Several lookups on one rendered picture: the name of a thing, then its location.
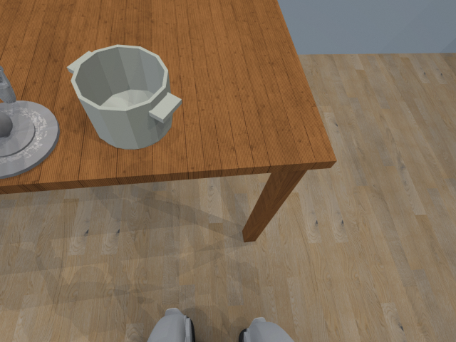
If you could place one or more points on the right robot thigh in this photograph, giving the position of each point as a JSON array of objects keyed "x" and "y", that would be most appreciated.
[{"x": 266, "y": 332}]

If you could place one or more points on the lid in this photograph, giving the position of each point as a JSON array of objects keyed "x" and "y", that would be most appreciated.
[{"x": 33, "y": 137}]

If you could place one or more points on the left robot thigh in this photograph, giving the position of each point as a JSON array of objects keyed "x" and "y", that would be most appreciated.
[{"x": 172, "y": 328}]

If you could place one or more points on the table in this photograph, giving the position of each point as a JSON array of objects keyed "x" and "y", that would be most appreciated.
[{"x": 247, "y": 107}]

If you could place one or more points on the left robot hand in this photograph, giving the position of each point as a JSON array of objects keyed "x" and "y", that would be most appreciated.
[{"x": 6, "y": 91}]

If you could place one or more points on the pot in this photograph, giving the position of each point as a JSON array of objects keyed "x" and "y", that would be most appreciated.
[{"x": 125, "y": 91}]

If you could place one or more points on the robot thigh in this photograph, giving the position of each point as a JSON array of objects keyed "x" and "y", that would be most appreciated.
[
  {"x": 266, "y": 332},
  {"x": 172, "y": 328}
]

